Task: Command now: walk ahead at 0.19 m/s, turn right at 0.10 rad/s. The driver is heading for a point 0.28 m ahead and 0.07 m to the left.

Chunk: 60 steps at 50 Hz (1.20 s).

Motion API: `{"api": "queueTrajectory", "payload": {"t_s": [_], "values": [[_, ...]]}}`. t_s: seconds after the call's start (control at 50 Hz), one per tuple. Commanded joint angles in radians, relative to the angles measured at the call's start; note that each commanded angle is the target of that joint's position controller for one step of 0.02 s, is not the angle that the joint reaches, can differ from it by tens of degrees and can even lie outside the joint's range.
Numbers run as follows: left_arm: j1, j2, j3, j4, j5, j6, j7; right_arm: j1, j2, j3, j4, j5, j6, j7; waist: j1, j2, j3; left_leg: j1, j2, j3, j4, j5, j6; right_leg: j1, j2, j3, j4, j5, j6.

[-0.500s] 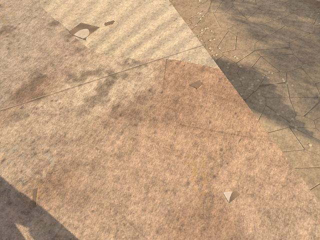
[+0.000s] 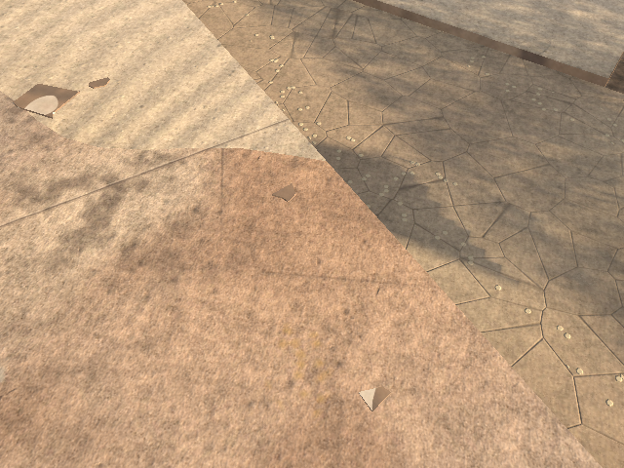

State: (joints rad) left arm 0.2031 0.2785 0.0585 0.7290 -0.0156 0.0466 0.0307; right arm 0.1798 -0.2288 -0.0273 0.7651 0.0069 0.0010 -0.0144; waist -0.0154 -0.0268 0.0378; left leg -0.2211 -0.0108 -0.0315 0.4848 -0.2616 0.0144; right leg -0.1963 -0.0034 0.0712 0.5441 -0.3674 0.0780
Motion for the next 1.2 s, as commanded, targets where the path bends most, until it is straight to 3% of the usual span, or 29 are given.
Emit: {"api": "queueTrajectory", "payload": {"t_s": [0.02,0.04,0.06,0.08,0.1,0.12,0.18,0.22,0.26,0.32,0.38,0.4,0.42,0.44,0.46,0.48,0.5,0.52,0.56,0.62,0.68,0.74,0.76,0.78,0.8,0.82,0.86,0.98,1.2], "values": [[0.012,0.096,0.02,-0.042,0.0,-0.035,-0.001,0.01,-0.198,-0.046,-0.043,0.008,-0.017,-0.002,0.008,0.176,-0.027,-0.085,0.163,-0.23,-0.196,-0.28,0.13,0.128,0.025,-0.063,-0.139,0.048,-0.076],[0.072,0.125,0.025,-0.027,0.005,-0.048,-0.001,-0.031,-0.16,-0.033,-0.059,0.005,-0.033,0.002,0.04,0.128,-0.041,-0.173,0.129,-0.176,-0.133,-0.266,0.095,0.2,-0.03,0.006,-0.12,0.027,-0.128],[0.149,0.172,0.043,0.01,0.009,-0.059,-0.01,-0.089,-0.111,-0.02,-0.092,0.002,-0.052,0.005,0.064,-0.034,-0.037,-0.244,0.011,-0.012,0.029,-0.253,0.032,0.193,-0.097,0.147,-0.17,-0.156,-0.201],[0.204,0.194,0.049,0.019,0.005,-0.074,-0.02,-0.134,-0.099,-0.017,-0.111,0.009,-0.071,0.008,0.102,-0.17,0.002,-0.35,-0.034,0.071,0.219,-0.2,-0.007,0.217,-0.229,0.372,-0.321,-0.286,-0.286],[0.22,0.192,0.047,0.028,0.012,-0.089,-0.023,-0.187,-0.144,-0.03,-0.133,0.028,-0.084,0.008,0.125,-0.204,0.096,-0.479,-0.006,0.026,0.335,-0.279,0.001,0.207,-0.319,0.516,-0.399,-0.253,-0.346],[0.214,0.168,0.039,0.031,0.014,-0.106,-0.02,-0.173,-0.169,-0.043,-0.13,0.036,-0.092,0.011,0.107,-0.176,0.127,-0.561,0.029,-0.011,0.453,-0.309,0.014,0.24,-0.339,0.53,-0.399,-0.169,-0.362],[0.208,0.132,0.03,0.034,0.003,-0.118,-0.021,-0.15,-0.148,-0.038,-0.117,0.024,-0.105,0.037,0.09,-0.103,0.082,-0.658,0.094,-0.018,0.46,-0.135,0.041,0.363,-0.286,0.367,-0.388,0.022,-0.307],[0.188,0.121,0.025,0.026,0.004,-0.108,-0.025,-0.173,-0.116,-0.026,-0.117,0.013,-0.105,0.054,0.093,-0.102,0.058,-0.543,0.081,0.027,0.348,-0.025,0.019,0.296,-0.224,0.246,-0.404,0.13,-0.284],[0.177,0.136,0.029,0.023,0.002,-0.103,-0.026,-0.192,-0.094,-0.016,-0.122,0.007,-0.103,0.067,0.092,-0.117,0.061,-0.386,0.053,0.061,0.223,0.064,-0.004,0.183,-0.182,0.152,-0.402,0.231,-0.267],[0.187,0.184,0.043,0.032,-0.001,-0.093,-0.023,-0.161,-0.136,-0.027,-0.117,0.008,-0.095,0.067,0.059,-0.131,0.044,-0.164,0.017,0.061,0.132,0.194,-0.013,0.072,-0.194,0.119,-0.361,0.39,-0.234],[0.152,0.169,0.039,0.031,-0.002,-0.092,-0.014,-0.003,-0.196,-0.056,-0.055,-0.006,-0.084,0.048,-0.041,-0.083,-0.028,0.056,-0.007,0.058,0.061,0.273,0.024,0.049,-0.152,0.067,-0.169,0.591,-0.163],[0.168,0.135,0.028,0.035,0.007,-0.095,-0.011,0.078,-0.225,-0.065,-0.034,-0.012,-0.084,0.038,-0.082,-0.037,-0.083,0.179,0.029,0.033,0.038,0.39,0.047,0.003,-0.102,0.029,-0.016,0.573,-0.123],[0.269,0.062,0.002,0.022,0.043,-0.094,-0.006,0.147,-0.323,-0.078,-0.036,-0.031,-0.081,0.029,-0.057,0.206,-0.224,0.409,0.253,-0.217,0.036,0.61,0.136,-0.155,0.003,-0.019,0.281,0.185,-0.05],[0.395,0.027,-0.007,0.051,0.024,-0.091,-0.001,0.17,-0.344,-0.077,-0.024,-0.023,-0.068,0.038,-0.022,0.387,-0.361,0.451,0.426,-0.548,-0.121,0.545,0.278,-0.247,0.088,0.016,0.551,-0.303,-0.008],[0.354,0.128,0.02,0.068,-0.002,-0.081,0.001,0.116,-0.284,-0.063,-0.025,-0.002,-0.064,0.045,-0.024,0.251,-0.275,0.329,0.394,-0.547,-0.19,0.311,0.27,-0.29,0.042,0.061,0.662,-0.29,-0.007],[0.263,0.146,0.026,0.055,-0.013,-0.068,0.006,0.04,-0.238,-0.049,-0.031,0.001,-0.064,0.048,-0.018,0.174,-0.152,0.214,0.353,-0.421,-0.198,0.219,0.233,-0.337,-0.002,0.021,0.678,-0.234,-0.02],[0.216,0.131,0.024,0.053,-0.003,-0.055,0.016,-0.021,-0.2,-0.035,-0.033,-0.009,-0.065,0.049,-0.004,0.116,-0.092,0.121,0.305,-0.328,-0.215,0.231,0.208,-0.319,-0.037,0.009,0.639,-0.17,-0.024],[0.201,0.115,0.025,0.052,0.01,-0.043,0.024,-0.064,-0.171,-0.026,-0.03,-0.017,-0.066,0.047,0.018,0.118,-0.065,0.039,0.268,-0.251,-0.231,0.258,0.19,-0.264,-0.066,0.014,0.576,-0.112,-0.025],[0.215,0.084,0.022,0.066,0.016,-0.032,0.027,-0.099,-0.135,-0.014,-0.009,-0.035,-0.074,0.04,0.048,0.154,-0.069,-0.046,0.21,-0.148,-0.252,0.331,0.181,-0.14,-0.072,0.005,0.477,-0.026,-0.024],[0.162,0.051,0.009,0.054,0.023,-0.031,0.029,-0.11,-0.148,-0.014,0.021,-0.03,-0.076,0.029,0.045,0.144,-0.078,-0.059,0.201,-0.103,-0.248,0.352,0.208,-0.061,-0.07,-0.008,0.239,-0.009,-0.014],[0.106,0.071,0.008,0.05,0.018,-0.022,0.022,-0.094,-0.189,-0.022,0.045,-0.021,-0.057,0.023,0.022,0.117,-0.078,-0.068,0.216,-0.14,-0.266,0.122,0.219,0.006,-0.056,-0.024,0.095,0.089,-0.015],[0.082,0.069,0.005,0.054,0.035,-0.022,0.018,-0.112,-0.144,0.001,0.065,-0.012,-0.048,0.023,0.052,0.082,-0.024,-0.167,0.172,-0.141,-0.26,-0.116,0.152,0.132,-0.054,-0.024,-0.092,0.241,-0.05],[0.07,0.09,0.005,0.045,0.042,-0.026,0.021,-0.076,-0.119,0.012,0.084,-0.019,-0.051,0.026,0.046,0.052,-0.015,-0.182,0.142,-0.128,-0.242,-0.154,0.104,0.165,-0.098,0.025,-0.145,0.325,-0.068],[0.043,0.163,0.019,0.043,0.031,-0.028,0.023,-0.018,-0.131,0.007,0.091,-0.028,-0.053,0.029,-0.01,-0.026,-0.003,-0.175,0.075,-0.079,-0.229,-0.18,0.061,0.139,-0.126,0.05,-0.126,0.344,-0.093],[0.032,0.164,0.026,0.062,0.022,-0.032,0.016,-0.02,-0.151,0.002,0.097,-0.024,-0.049,0.026,-0.011,-0.081,-0.002,-0.103,0.042,-0.032,-0.204,-0.135,0.04,0.057,-0.09,0.031,-0.119,0.224,-0.105],[0.017,0.115,0.015,0.061,0.026,-0.039,0.011,-0.041,-0.16,0.002,0.099,-0.021,-0.046,0.022,0.003,-0.068,-0.004,-0.064,0.041,-0.027,-0.175,-0.089,0.034,0.038,-0.078,0.024,-0.134,0.215,-0.098],[-0.004,0.084,0.006,0.071,0.029,-0.05,0.008,-0.044,-0.138,0.009,0.108,-0.019,-0.041,0.017,-0.001,-0.078,-0.031,-0.03,0.039,-0.014,-0.14,0.029,0.044,0.059,-0.074,0.024,-0.139,0.316,-0.08],[0.003,0.101,0.011,0.116,0.018,-0.047,0.015,-0.044,-0.144,0.01,0.149,-0.013,-0.032,0.021,0.004,-0.005,-0.067,0.031,0.043,-0.002,-0.101,0.248,0.044,0.096,-0.064,0.012,-0.117,0.434,-0.086],[-0.011,0.094,0.011,0.194,0.016,-0.041,0.019,-0.06,-0.159,0.008,0.212,-0.01,-0.011,0.003,0.002,0.028,-0.053,0.073,0.052,-0.009,-0.105,0.28,0.04,0.087,-0.048,-0.007,-0.145,0.413,-0.085]]}}
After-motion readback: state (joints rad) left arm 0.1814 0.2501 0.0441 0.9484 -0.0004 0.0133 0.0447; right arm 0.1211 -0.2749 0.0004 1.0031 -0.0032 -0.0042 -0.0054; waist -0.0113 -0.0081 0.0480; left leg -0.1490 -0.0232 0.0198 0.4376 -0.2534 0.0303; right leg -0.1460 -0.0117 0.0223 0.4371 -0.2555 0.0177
